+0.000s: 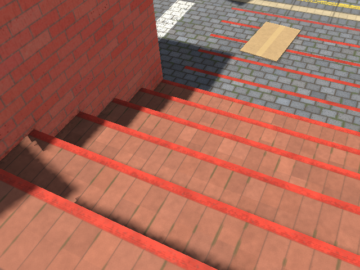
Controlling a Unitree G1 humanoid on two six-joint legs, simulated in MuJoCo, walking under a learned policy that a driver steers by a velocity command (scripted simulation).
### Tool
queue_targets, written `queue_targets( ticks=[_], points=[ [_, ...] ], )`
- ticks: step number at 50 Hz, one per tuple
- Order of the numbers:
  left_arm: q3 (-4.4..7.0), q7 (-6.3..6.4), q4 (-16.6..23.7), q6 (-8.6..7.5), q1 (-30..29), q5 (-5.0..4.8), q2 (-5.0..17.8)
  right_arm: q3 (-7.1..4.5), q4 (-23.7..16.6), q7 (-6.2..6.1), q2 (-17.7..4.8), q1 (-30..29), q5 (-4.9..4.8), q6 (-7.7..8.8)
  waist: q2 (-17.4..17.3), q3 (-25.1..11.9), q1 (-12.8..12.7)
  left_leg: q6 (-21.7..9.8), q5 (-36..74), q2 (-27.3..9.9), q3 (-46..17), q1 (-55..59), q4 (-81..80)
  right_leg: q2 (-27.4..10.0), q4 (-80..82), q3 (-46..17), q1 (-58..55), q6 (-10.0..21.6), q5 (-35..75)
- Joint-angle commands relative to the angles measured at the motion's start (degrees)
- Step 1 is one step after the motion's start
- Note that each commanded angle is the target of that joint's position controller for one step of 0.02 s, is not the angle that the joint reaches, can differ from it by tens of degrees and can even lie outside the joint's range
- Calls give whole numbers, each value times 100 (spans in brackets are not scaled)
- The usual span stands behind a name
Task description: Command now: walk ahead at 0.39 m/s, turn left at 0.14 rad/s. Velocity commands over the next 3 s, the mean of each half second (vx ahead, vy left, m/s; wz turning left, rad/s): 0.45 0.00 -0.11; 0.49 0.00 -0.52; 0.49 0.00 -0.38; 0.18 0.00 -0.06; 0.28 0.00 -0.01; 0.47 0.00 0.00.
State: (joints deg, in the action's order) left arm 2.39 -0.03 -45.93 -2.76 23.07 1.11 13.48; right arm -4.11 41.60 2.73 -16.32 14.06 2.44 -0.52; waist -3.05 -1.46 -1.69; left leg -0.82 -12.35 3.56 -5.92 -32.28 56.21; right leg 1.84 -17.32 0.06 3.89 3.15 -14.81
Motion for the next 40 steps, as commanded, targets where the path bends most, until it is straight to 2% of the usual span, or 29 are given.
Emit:
queue_targets(
  ticks=[1, 4, 7, 9, 10, 11, 12, 13, 14, 15, 16, 18, 20, 24, 26, 27, 28, 29, 30, 31, 32, 33, 34, 35, 36, 37, 38, 39, 40],
  points=[
    [199, -34, 188, -145, 94, -48, 753, 20, -534, 54, -221, -902, 14, 99, 963, 685, -144, 126, 316, -377, 447, -1139, -578, -1245, 1002, -1166, -358, 783, 90],
    [203, -40, 32, -131, 385, -31, 804, 120, -679, 87, -66, -1484, -37, 137, 1016, 746, -365, 118, 278, -432, 848, -565, -1560, -1219, 857, -879, -184, 796, 912],
    [221, -12, -104, -98, 558, -24, 951, 141, -730, 46, -92, -1538, -74, 178, 1055, 713, -336, -113, 8, -308, 1099, 127, -2100, -1406, 575, -837, -146, 795, 1900],
    [231, 3, -146, -73, 449, -35, 1062, 89, -603, -35, -200, -1037, -78, 217, 1032, 553, -16, -342, -95, -101, 1148, 977, -2437, -1478, 93, -762, -89, 693, 3018],
    [221, 19, -175, -68, 382, -87, 1078, 45, -377, -99, -251, -376, -41, 260, 847, 257, 337, -465, 102, 57, 1135, 1951, -2850, -1311, -679, -574, 100, 576, 3826],
    [191, 21, -161, -79, 347, -135, 1015, -56, -99, -186, -506, 560, 46, 336, 536, -337, 751, -633, 170, -212, 781, 3382, -2953, -1005, -1883, -292, 729, 426, 3625],
    [37, -13, 155, -105, 324, -217, 515, -182, -32, -293, -1074, 1557, 181, 385, -416, -1323, 1105, -1043, -1388, -2013, -1374, 5047, -3351, -528, -3880, -14, 2182, 191, 1346],
    [50, 11, 187, -70, 536, -174, 447, -222, 64, -309, -1299, 1630, 45, 345, -1073, -1501, 935, -1344, -1678, -2921, -3286, 5005, -4164, 192, -5030, -176, 3217, 147, -1582],
    [167, 43, 141, -12, 137, -62, 849, -115, 63, -308, -893, 1159, -44, 326, -253, -578, 792, -1177, -1953, -2602, -2610, 4239, -4169, -165, -5411, -613, 3541, 232, -1174],
    [156, -23, 211, -36, -59, -81, 745, -27, 10, -292, -585, 652, -77, 340, -153, -8, 567, -1035, -1383, -2364, -1794, 3472, -4329, -364, -5232, -586, 3430, 247, -659],
    [153, -64, 162, -9, -53, -90, 660, 38, 12, -274, -357, 395, -95, 382, -150, 236, 386, -844, -737, -2068, -1147, 2997, -4503, -512, -4959, -535, 3178, 219, -353],
    [170, -144, 1, 137, 170, 36, 549, 102, 90, -307, -149, 357, -140, 483, -316, 430, 180, -648, 101, -1745, -355, 2488, -4671, -591, -4745, -482, 2852, 91, -103],
    [184, -190, -5, 227, 131, 36, 458, 78, 195, -322, -217, 453, -161, 591, -246, 542, 57, -647, 1049, -1697, 98, 2401, -4727, -550, -4697, -456, 2946, 26, 173],
    [148, -235, 326, 294, -810, 6, 349, 69, 362, -343, -252, 644, -184, 637, -170, 756, 105, -635, 2094, -1542, 878, 2437, -4700, -529, -3867, -242, 3463, -56, 1000],
    [86, -301, 514, 286, -1197, 73, 224, 78, 376, -393, -300, 503, -213, 662, -176, 721, 98, -501, 2935, -1280, 1461, 2057, -4479, -355, -3014, 187, 2811, -67, 1651],
    [50, -325, 526, 305, -1285, 99, 169, 63, 445, -413, -366, 609, -176, 657, -332, 574, 149, -496, 3381, -1343, 1550, 2011, -4339, -268, -3102, 412, 2474, -29, 1686],
    [44, -331, 593, 329, -1366, 89, 201, 60, 466, -430, -407, 669, -167, 634, -286, 527, 165, -499, 3533, -1424, 1599, 2123, -4224, -246, -3003, 491, 2406, 23, 1571],
    [101, -328, 535, 337, -1204, 89, 341, 55, 401, -442, -458, 588, -109, 632, -231, 308, 125, -492, 3837, -1417, 1740, 2175, -3901, -85, -3326, 765, 2084, 109, 1870],
    [181, -287, 355, 377, -680, 150, 463, 54, 370, -482, -521, 457, -87, 658, -297, 24, -158, -467, 4885, -1624, 1811, 2371, -3294, -176, -3846, 539, 1807, 329, 2116],
    [228, -225, 267, 395, -287, 177, 601, 40, 243, -497, -593, 159, -132, 654, -179, -168, -391, -405, 5647, -1598, 1953, 2276, -2720, -15, -3852, 630, 1388, 483, 1693],
    [213, -184, 370, 398, -370, 86, 584, 24, 215, -499, -689, 168, -175, 591, -296, -34, -298, -433, 5692, -1494, 1996, 2116, -2379, 265, -3264, 859, 1102, 532, 469],
    [230, -190, 450, 422, -348, 94, 643, -16, 312, -533, -853, 295, -173, 486, -389, 195, -331, -506, 5571, -1765, 1738, 2234, -1991, 239, -2483, 545, 996, 654, -907],
    [324, -150, 289, 405, 266, 83, 779, -38, 392, -555, -848, 347, -120, 345, -154, -49, -618, -548, 5035, -1710, 1713, 2460, -777, 397, -1942, 550, 573, 813, -907],
    [407, -68, 200, 332, 720, 51, 1000, -34, 389, -556, -696, 309, -117, 232, 563, -167, -893, -398, 2654, -1216, 1790, 1692, 1492, -122, -1123, -406, -161, 1151, -178],
    [337, -89, 411, 261, 129, -76, 1272, 146, 232, -509, 199, 792, 47, 240, 1556, -116, 41, -250, -2014, -439, 1312, -22, 3178, -1359, -1526, -2599, -578, 1403, 2518],
    [445, -101, 598, 241, 251, -211, 1607, 90, -218, -408, -225, 799, 25, 342, 1608, -839, -76, 43, -1826, -53, 345, -1097, 3227, -1938, -478, -4452, -1304, 2469, 2916],
    [424, -29, 543, 240, 210, -186, 1395, 27, -219, -387, -605, 229, -1, 406, 827, -226, -183, 149, -1501, -419, 125, -1530, 2886, -2034, -124, -4037, -940, 2508, 1918],
    [354, 3, 539, 253, -51, -125, 1154, -48, -182, -393, -818, 15, -106, 412, 450, 390, 5, 204, -1158, -641, 140, -1336, 2289, -1841, -125, -3444, -165, 2253, 1786],
    [303, -13, 540, 218, -239, -85, 1034, -81, -109, -419, -790, -9, -68, 310, 225, 497, 237, 278, -1109, -803, 118, -963, 1725, -1496, -239, -2888, 309, 1941, 2022]
  ],
)
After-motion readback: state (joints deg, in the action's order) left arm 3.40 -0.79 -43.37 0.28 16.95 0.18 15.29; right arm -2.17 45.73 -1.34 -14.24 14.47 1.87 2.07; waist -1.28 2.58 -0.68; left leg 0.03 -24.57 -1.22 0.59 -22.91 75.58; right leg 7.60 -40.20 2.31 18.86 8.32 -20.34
